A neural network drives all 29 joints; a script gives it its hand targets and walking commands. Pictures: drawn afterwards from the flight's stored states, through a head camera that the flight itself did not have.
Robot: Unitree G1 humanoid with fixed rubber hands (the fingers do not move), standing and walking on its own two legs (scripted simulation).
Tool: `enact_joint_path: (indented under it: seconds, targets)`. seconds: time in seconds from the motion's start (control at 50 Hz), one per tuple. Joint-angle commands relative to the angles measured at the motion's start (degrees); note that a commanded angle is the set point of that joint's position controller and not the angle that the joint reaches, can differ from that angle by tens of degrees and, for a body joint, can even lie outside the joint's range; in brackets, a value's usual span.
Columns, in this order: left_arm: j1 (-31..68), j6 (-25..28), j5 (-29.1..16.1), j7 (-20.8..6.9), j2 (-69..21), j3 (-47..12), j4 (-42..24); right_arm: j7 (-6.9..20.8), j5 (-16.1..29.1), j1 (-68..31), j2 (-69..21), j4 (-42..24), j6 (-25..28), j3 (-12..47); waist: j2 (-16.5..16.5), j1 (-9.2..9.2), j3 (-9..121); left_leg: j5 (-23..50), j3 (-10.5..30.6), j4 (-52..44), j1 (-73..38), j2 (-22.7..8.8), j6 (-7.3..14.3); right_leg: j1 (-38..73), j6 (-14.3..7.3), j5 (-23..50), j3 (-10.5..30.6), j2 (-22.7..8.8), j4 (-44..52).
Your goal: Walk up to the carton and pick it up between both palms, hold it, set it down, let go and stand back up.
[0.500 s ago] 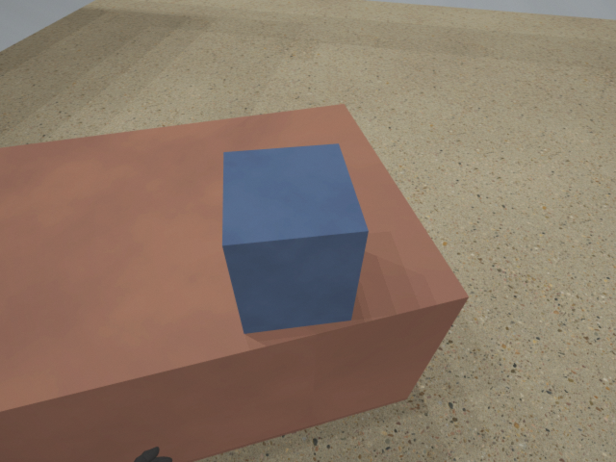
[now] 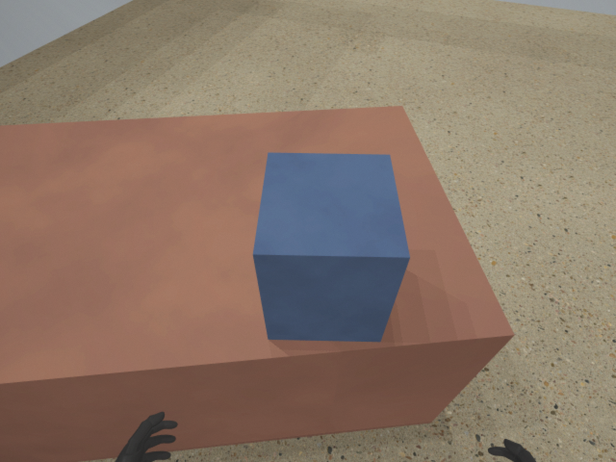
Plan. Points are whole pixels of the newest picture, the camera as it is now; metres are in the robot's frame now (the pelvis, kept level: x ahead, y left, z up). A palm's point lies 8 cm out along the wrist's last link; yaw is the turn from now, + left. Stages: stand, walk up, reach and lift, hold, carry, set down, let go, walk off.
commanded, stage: walk up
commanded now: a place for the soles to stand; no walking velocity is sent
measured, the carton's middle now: (326, 251) +0.45 +0.00 -0.03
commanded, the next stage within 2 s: reach and lift in 1.78 s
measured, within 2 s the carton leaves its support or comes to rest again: neither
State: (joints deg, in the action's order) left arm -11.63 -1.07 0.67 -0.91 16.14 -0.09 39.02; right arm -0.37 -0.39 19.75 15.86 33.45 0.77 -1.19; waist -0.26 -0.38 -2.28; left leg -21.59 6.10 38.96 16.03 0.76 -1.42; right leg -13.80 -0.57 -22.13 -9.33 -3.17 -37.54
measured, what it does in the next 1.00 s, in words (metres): stands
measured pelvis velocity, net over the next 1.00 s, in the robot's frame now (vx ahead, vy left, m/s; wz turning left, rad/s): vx -0.01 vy -0.02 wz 0.15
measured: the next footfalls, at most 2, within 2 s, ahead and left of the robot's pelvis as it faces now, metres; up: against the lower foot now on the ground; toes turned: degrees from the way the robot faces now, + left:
none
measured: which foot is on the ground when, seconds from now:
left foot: down 0.00-1.00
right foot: down 0.00-1.00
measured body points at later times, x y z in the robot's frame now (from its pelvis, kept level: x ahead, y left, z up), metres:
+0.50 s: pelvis +0.00 -0.01 -0.01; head +0.01 +0.01 +0.44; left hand +0.10 +0.27 -0.11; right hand +0.15 -0.26 -0.09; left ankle -0.01 +0.14 -0.72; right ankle -0.02 -0.11 -0.72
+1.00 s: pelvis -0.01 -0.02 +0.00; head +0.00 -0.01 +0.45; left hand +0.06 +0.27 -0.11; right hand +0.16 -0.26 -0.09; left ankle -0.01 +0.13 -0.72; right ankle -0.02 -0.11 -0.72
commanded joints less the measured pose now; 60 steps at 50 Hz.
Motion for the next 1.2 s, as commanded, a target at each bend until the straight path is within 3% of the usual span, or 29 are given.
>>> enact_joint_path:
  seconds: [0.0, 0.18, 0.36, 0.52, 0.56, 0.6, 0.64, 0.66, 0.72, 0.76, 0.78, 0.8, 0.82, 0.86, 0.88, 0.9, 0.92, 0.94, 0.96, 0.98, 1.02, 1.18]
  targets:
    - [0.69, 0.51, 0.06, 0.05, 8.59, 2.32, -5.09, -0.23, 0.05, 1.98, 7.78, -4.97, 0.71, -2.78, 0.82, -0.19, 2.77, 21.89, 3.81, -4.00, 2.86, -2.81, 4.16, 3.53, -3.79, 16.03, 5.69, -6.03, 6.13]
    - [0.36, 0.04, 0.21, -0.18, 8.86, 2.72, -6.17, -0.17, 0.06, 0.35, 8.38, -5.78, 0.48, -3.53, 1.38, -0.47, 2.73, 20.66, 6.52, -3.59, 4.91, -2.34, 4.91, 4.65, -3.77, 14.14, 4.76, -6.08, 4.91]
    - [-0.35, -0.22, 0.25, -0.24, 9.83, 3.18, -6.76, -0.09, 0.07, -0.52, 8.34, -6.23, 0.35, -3.81, 0.65, -0.49, 2.19, 19.39, 5.95, -1.81, 5.25, -1.24, 4.69, 4.13, -4.67, 12.20, 4.31, -7.48, 5.71]
    - [-2.12, -0.10, 0.49, -0.40, 8.98, 3.14, -7.35, -0.01, -0.09, -2.38, 10.06, -6.26, 0.34, -4.18, 3.84, -1.24, 1.63, 15.65, 13.49, -7.13, 9.45, -3.27, 6.96, 6.54, -2.71, 8.86, 4.73, -4.32, 3.28]
    - [-3.28, 0.27, 0.48, -0.32, 9.70, 3.39, -6.91, 0.02, -0.12, -3.24, 9.07, -6.41, 0.23, -3.81, 2.35, -1.68, 1.50, 16.06, 10.12, -4.56, 10.18, -1.75, 5.54, 7.83, -3.72, 9.89, 5.57, -5.99, 6.19]
    - [-4.13, 0.51, 0.35, -0.11, 11.26, 3.88, -6.29, -0.05, -0.04, -3.06, 7.20, -6.62, 0.07, -3.34, -1.27, -1.78, 1.86, 15.81, 2.64, 2.88, 8.16, 0.83, 3.21, 6.84, -6.99, 11.60, 7.24, -11.26, 11.00]
    - [-3.19, 0.41, 0.23, 0.09, 11.85, 3.84, -6.49, -0.15, -0.23, -1.85, 6.37, -6.76, -0.01, -3.22, -2.47, -1.02, 0.87, 11.60, -0.74, 4.06, 5.66, 0.58, 2.37, 3.82, -9.44, 15.61, 7.16, -15.40, 12.01]
    - [-2.48, 0.27, 0.12, 0.01, 11.52, 3.54, -6.68, -0.11, -0.25, -1.48, 6.29, -6.74, 0.15, -3.27, -2.30, -0.55, 0.75, 11.95, -0.05, 1.94, 3.18, -0.05, 2.82, 1.32, -8.73, 15.55, 5.57, -14.72, 11.02]
    - [-0.92, -0.53, 0.00, -0.30, 10.05, 2.85, -7.60, 0.18, 0.09, -1.26, 9.21, -6.33, 0.61, -4.11, 1.36, 0.16, 1.14, 19.86, 8.10, -4.12, 1.88, -2.49, 5.75, -0.57, -3.37, 9.52, 0.82, -6.72, 3.84]
    - [-1.74, -0.76, 0.28, -0.47, 8.47, 2.53, -8.06, -0.03, 0.05, -0.58, 12.21, -5.42, 0.70, -4.98, 6.13, 0.57, 2.40, 16.59, 19.04, -10.58, 4.61, -6.99, 10.39, 1.37, -0.77, 5.01, 2.45, -2.68, -2.09]
    - [-2.45, -0.70, 0.40, -0.54, 8.09, 2.60, -8.08, -0.24, -0.13, -1.18, 12.66, -5.17, 0.62, -5.02, 7.20, 0.35, 1.46, 14.49, 22.56, -12.71, 5.99, -8.17, 12.05, 1.47, -0.32, 0.97, 3.82, -1.17, -2.09]
    - [-3.68, -0.41, 0.47, -0.54, 7.78, 2.63, -7.86, -0.41, -0.31, -2.45, 12.47, -5.11, 0.46, -4.75, 7.44, -0.42, 0.68, 13.78, 23.05, -13.22, 6.72, -8.34, 12.21, 1.73, -0.44, -1.17, 4.94, -0.92, 0.20]
    - [-5.30, 0.13, 0.41, -0.47, 7.69, 2.58, -7.39, -0.48, -0.39, -4.40, 11.74, -5.43, 0.28, -4.29, 7.18, -1.52, 0.64, 13.55, 21.01, -12.51, 7.77, -7.61, 10.98, 3.18, -0.86, 0.34, 5.80, -1.80, 3.61]
    - [-7.40, 1.33, 0.27, -0.24, 9.83, 3.22, -6.14, -0.25, -0.38, -6.63, 8.38, -6.06, 0.04, -3.04, 3.11, -2.74, 1.09, 14.91, 10.77, -6.51, 10.84, -2.64, 5.35, 8.67, -3.11, 8.24, 7.83, -5.94, 10.67]
    - [-7.66, 1.71, 0.23, -0.07, 11.43, 3.65, -5.59, -0.14, -0.25, -6.12, 6.33, -6.06, -0.02, -2.47, -0.47, -2.45, 1.18, 15.97, 4.36, 0.15, 9.65, 0.32, 2.88, 8.62, -5.50, 11.80, 9.69, -10.11, 13.62]
    - [-6.71, 1.72, 0.18, 0.14, 12.21, 3.83, -5.68, -0.24, -0.29, -4.90, 5.60, -5.74, -0.12, -2.22, -1.58, -1.74, 1.17, 12.44, -0.02, 2.49, 7.39, 0.98, 1.74, 7.03, -7.84, 15.90, 10.04, -14.14, 14.61]
    - [-5.73, 1.59, 0.14, 0.26, 12.06, 3.68, -6.00, -0.27, -0.42, -4.01, 5.57, -5.60, -0.16, -2.24, -1.50, -1.03, 0.94, 10.86, -0.68, 1.67, 5.36, 0.33, 1.70, 5.41, -8.83, 20.18, 9.57, -15.27, 13.81]
    - [-5.05, 1.42, 0.02, 0.22, 11.43, 3.29, -6.21, -0.20, -0.42, -3.68, 5.67, -5.46, 0.01, -2.36, -1.32, -0.61, 1.22, 11.72, -0.24, -0.23, 2.73, -0.22, 2.24, 3.31, -8.25, 21.05, 7.46, -14.41, 12.94]
    - [-4.36, 1.17, -0.15, 0.09, 11.01, 2.93, -6.46, -0.09, -0.47, -3.61, 5.81, -5.54, 0.28, -2.50, -1.66, -0.12, 1.37, 14.88, 1.10, -2.33, 0.10, -0.89, 3.01, 0.84, -6.73, 18.72, 4.97, -12.64, 11.79]
    - [-5.18, 1.22, -0.24, 0.21, 10.52, 2.85, -6.88, 0.31, -0.65, -4.57, 6.67, -5.44, 0.32, -2.65, -0.01, -0.65, 2.21, 19.55, 2.59, -2.76, -0.73, -1.14, 3.42, 0.89, -5.23, 15.77, 4.09, -11.32, 11.99]
    - [-5.28, 0.96, -0.47, 0.29, 10.37, 2.75, -6.90, 0.53, -0.30, -4.76, 7.21, -5.17, 0.30, -2.85, -0.74, -0.57, 2.20, 22.42, 2.83, -2.58, -0.23, -1.10, 3.73, 1.85, -3.96, 13.90, 2.77, -9.35, 11.55]
    - [-5.97, 0.34, -0.25, 0.26, 9.98, 3.10, -7.17, 0.22, -0.07, -4.54, 7.47, -3.94, 0.31, -2.76, -0.87, -0.18, 0.08, 18.87, 3.63, -3.86, 1.69, -0.91, 4.10, 1.31, -4.33, 6.37, 2.17, -9.00, 11.81]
